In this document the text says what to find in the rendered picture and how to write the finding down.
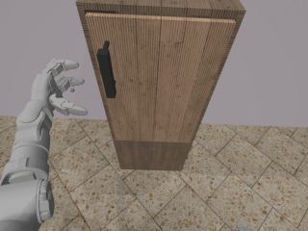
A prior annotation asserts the handle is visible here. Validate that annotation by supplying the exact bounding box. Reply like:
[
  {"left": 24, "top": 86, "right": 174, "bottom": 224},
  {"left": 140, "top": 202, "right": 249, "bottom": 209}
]
[{"left": 96, "top": 40, "right": 116, "bottom": 98}]

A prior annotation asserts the cupboard door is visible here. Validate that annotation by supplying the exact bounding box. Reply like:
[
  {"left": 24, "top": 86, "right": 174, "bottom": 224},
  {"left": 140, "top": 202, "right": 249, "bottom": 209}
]
[{"left": 85, "top": 13, "right": 236, "bottom": 143}]

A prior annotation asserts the robot left hand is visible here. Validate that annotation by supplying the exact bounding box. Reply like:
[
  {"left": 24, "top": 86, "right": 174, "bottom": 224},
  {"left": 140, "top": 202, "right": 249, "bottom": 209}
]
[{"left": 30, "top": 59, "right": 88, "bottom": 116}]

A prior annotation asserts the robot left upper arm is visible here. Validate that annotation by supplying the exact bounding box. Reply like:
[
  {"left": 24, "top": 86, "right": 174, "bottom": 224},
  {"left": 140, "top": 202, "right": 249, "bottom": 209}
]
[{"left": 0, "top": 178, "right": 55, "bottom": 231}]

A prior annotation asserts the robot left forearm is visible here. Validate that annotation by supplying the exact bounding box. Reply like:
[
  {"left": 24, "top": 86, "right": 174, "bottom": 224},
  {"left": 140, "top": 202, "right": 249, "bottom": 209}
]
[{"left": 0, "top": 100, "right": 54, "bottom": 187}]

